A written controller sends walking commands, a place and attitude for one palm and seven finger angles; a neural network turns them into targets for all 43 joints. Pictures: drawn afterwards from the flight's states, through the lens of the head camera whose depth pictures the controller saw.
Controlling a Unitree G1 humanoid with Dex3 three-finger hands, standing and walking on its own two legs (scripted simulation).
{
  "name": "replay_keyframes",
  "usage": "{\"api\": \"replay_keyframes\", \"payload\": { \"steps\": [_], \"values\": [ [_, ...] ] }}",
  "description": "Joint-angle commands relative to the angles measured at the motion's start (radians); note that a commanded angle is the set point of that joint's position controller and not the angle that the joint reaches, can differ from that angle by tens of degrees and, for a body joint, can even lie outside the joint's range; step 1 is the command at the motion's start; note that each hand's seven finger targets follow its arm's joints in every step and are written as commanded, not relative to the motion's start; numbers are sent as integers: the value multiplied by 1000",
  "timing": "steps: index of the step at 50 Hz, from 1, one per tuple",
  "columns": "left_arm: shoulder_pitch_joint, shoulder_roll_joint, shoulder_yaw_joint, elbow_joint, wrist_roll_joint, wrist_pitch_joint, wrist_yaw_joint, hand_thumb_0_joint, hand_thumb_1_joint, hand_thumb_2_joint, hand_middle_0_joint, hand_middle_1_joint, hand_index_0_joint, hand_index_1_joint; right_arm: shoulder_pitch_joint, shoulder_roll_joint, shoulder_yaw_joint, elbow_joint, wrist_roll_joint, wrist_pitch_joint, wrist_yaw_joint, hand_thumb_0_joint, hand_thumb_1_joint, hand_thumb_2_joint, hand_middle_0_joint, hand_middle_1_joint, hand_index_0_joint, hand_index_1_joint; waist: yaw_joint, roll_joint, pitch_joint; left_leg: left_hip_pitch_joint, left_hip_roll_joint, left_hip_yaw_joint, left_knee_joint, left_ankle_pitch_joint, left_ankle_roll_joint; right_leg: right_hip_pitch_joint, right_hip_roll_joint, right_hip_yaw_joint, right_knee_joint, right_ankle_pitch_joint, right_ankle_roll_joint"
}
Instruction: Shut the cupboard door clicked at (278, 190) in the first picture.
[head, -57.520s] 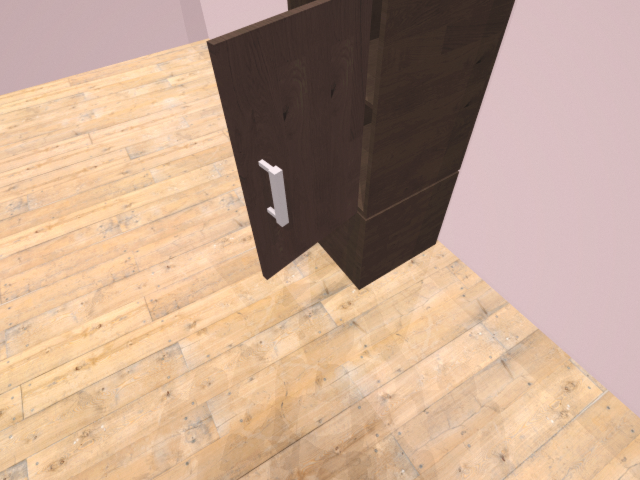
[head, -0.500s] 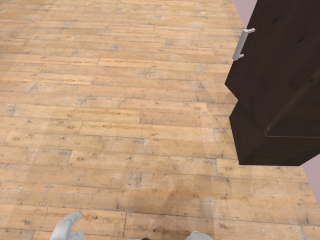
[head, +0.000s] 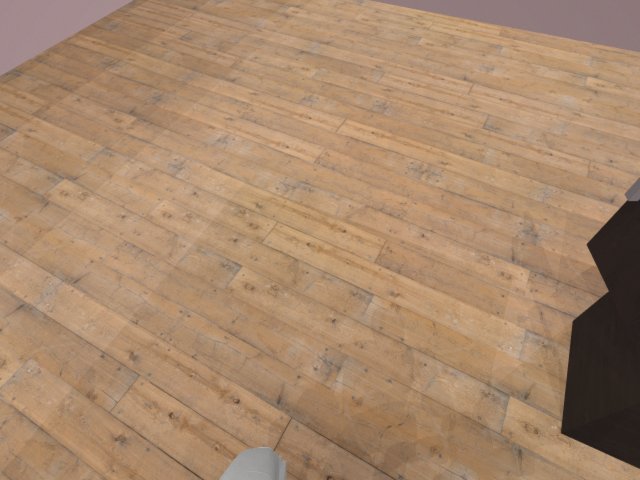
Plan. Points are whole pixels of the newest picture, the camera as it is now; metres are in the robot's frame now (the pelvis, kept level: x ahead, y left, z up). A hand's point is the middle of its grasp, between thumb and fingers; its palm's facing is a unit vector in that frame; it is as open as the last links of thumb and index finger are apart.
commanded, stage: walk to a spot facing it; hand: left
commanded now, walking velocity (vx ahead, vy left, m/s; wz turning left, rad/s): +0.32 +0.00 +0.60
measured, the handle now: out of the picture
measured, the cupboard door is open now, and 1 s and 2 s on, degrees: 25 25 25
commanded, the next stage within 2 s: turn to face it in 0.98 s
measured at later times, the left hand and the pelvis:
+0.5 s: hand (146, 395) +0.23 +0.30 -0.15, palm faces +0.18 -0.96 -0.20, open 7.4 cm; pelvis +0.16 +0.09 +0.00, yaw +11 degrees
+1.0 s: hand (184, 325) +0.36 +0.28 -0.17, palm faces +0.37 -0.90 -0.22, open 7.1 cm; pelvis +0.40 +0.09 +0.00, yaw +21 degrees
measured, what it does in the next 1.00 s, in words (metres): walks ahead, turning left: left foot, then right foot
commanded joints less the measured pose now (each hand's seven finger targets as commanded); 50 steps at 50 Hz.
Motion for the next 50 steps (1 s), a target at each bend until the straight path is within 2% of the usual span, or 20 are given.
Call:
{"api": "replay_keyframes", "payload": {
  "steps": [1, 5, 7, 8, 9, 10, 11, 13, 15, 23, 29, 31, 33, 34, 35, 37, 38, 39, 42, 50],
  "values": [
    [116, 195, 58, -8, 4, -21, 7, 0, 900, 900, -200, -300, -200, -300, -193, -27, 3, -158, 0, -54, 8, 0, -900, -900, 200, 300, 200, 300, 42, -142, -7, -201, 29, 25, -153, -15, 29, 188, -332, 253, -192, 229, -111],
    [62, 232, 65, -4, 3, -22, -4, 0, 900, 900, -200, -300, -200, -300, -132, -32, 8, -159, 2, -72, 12, 0, -900, -900, 200, 300, 200, 300, -2, -127, -12, 47, -7, 98, -341, -31, 69, 59, -343, 148, -127, 275, -84],
    [24, 248, 62, -3, -9, -22, -12, 0, 900, 900, -200, -300, -200, -300, 65, -72, -4, -108, -7, -84, 2, 0, -900, -900, 200, 300, 200, 300, -105, -61, -102, 406, -74, 149, -496, 75, 92, -93, -262, 3, 152, 398, -26],
    [23, 212, 53, -22, -14, -21, -24, 0, 900, 900, -200, -300, -200, -300, 220, -173, -30, -69, -10, -91, -11, 0, -900, -900, 200, 300, 200, 300, -179, 138, -205, 660, 48, -54, -566, 17, 147, -288, -178, -33, 449, 236, 27],
    [-52, 161, 39, -88, -17, -18, -36, 0, 900, 900, -200, -300, -200, -300, 338, -292, -58, -45, -9, -98, -26, 0, -900, -900, 200, 300, 200, 300, -223, 352, -244, 784, 325, -522, -687, 68, 253, -608, -37, 48, 752, -242, 83],
    [-147, 189, 35, -130, -14, -8, -29, 0, 900, 900, -200, -300, -200, -300, 355, -308, -57, -26, 6, -91, -42, 0, -900, -900, 200, 300, 200, 300, -225, 205, -216, 737, 385, -559, -749, 144, 298, -684, -55, 203, 839, -225, 63],
    [-171, 180, 39, -130, -10, -8, -25, 0, 900, 900, -200, -300, -200, -300, 298, -269, -44, -33, 3, -93, -47, 0, -900, -900, 200, 300, 200, 300, -182, 78, -130, 604, 366, -485, -761, 120, 284, -664, -85, 230, 849, -161, 54],
    [-106, 144, 44, -72, -3, 5, -28, 0, 900, 900, -200, -300, -200, -300, 145, -175, -11, -80, 2, -112, -57, 0, -900, -900, 200, 300, 200, 300, -92, 99, -37, 366, 269, -347, -785, 147, 225, -565, -109, 268, 799, -37, 60],
    [-33, 126, 41, -37, 1, 17, -37, 0, 900, 900, -200, -300, -200, -300, 112, -128, 6, -70, 4, -132, -62, 0, -900, -900, 200, 300, 200, 300, -42, 104, -39, 314, 198, -248, -808, 206, 211, -495, -83, 262, 746, 60, 71],
    [-204, 100, 24, -76, -9, 18, -40, 0, 900, 900, -200, -300, -200, -300, 261, -68, 11, 48, 11, -155, -70, 0, -900, -900, 200, 300, 200, 300, -40, 61, 20, 418, 157, -174, -853, 429, 238, -560, -57, 258, 493, 240, 74],
    [-353, 90, 20, -127, -16, 1, -41, 0, 900, 900, -200, -300, -200, -300, 367, -54, 9, 126, -1, -158, -78, 0, -900, -900, 200, 300, 200, 300, -76, 74, 57, 476, 182, -167, -803, 570, 227, -465, -10, 236, 226, 219, 17],
    [-293, 100, 26, -112, -18, -2, -37, 0, 900, 900, -200, -300, -200, -300, 361, -68, 8, 141, -1, -156, -81, 0, -900, -900, 200, 300, 200, 300, -37, 60, 37, 446, 185, -156, -730, 694, 218, -327, 20, 223, 188, 176, -9],
    [-36, 137, 43, -32, -13, -18, -30, 0, 900, 900, -200, -300, -200, -300, 341, -75, 5, 151, 9, -157, -77, 0, -900, -900, 200, 300, 200, 300, 75, -4, -106, 374, 116, -110, -449, 747, 173, 21, 55, 215, 85, 236, -34],
    [127, 223, 65, 17, 1, -29, -17, 0, 900, 900, -200, -300, -200, -300, 366, -47, 5, 139, 22, -160, -66, 0, -900, -900, 200, 300, 200, 300, 126, -166, -235, 172, 3, -41, -161, 499, 135, 299, -122, 421, 28, 200, -91],
    [201, 294, 81, 46, -5, -25, -11, 0, 900, 900, -200, -300, -200, -300, 447, 7, 13, 123, 29, -163, -71, 0, -900, -900, 200, 300, 200, 300, 98, -345, -352, -19, -141, -28, 159, -151, 100, 442, -381, 785, -103, 250, -176],
    [57, 210, 64, 17, -14, -26, -7, 0, 900, 900, -200, -300, -200, -300, 337, 4, 4, 120, 22, -152, -63, 0, -900, -900, 200, 300, 200, 300, 59, -243, -187, -121, -34, -111, 354, -62, 113, 226, -352, 738, -189, 127, -160],
    [-11, 160, 49, 6, -14, -27, -1, 0, 900, 900, -200, -300, -200, -300, 286, 13, 4, 112, 17, -147, -59, 0, -900, -900, 200, 300, 200, 300, 30, -97, -105, -122, 4, -120, 334, 16, 108, 85, -323, 618, -196, 147, -148],
    [-71, 124, 38, -5, -14, -30, 2, 0, 900, 900, -200, -300, -200, -300, 272, 40, 8, 110, 14, -137, -54, 0, -900, -900, 200, 300, 200, 300, -10, -29, -47, -80, 39, -116, 283, 55, 104, -34, -297, 485, -200, 192, -129],
    [-81, 76, 23, 3, -9, -49, -3, 0, 900, 900, -200, -300, -200, -300, 322, 88, 15, 113, 4, -100, -40, 0, -900, -900, 200, 300, 200, 300, -65, -104, -31, -49, 37, -70, 195, 125, 78, -143, -224, 268, -237, 295, -88],
    [-12, 129, 36, 22, -7, -55, 1, 0, 900, 900, -200, -300, -200, -300, 58, 57, 18, -28, 6, -92, -5, 0, -900, -900, 200, 300, 200, 300, -37, -126, -12, -141, 54, 21, -184, 175, 54, 22, -238, 110, -183, 564, -91]
  ]
}}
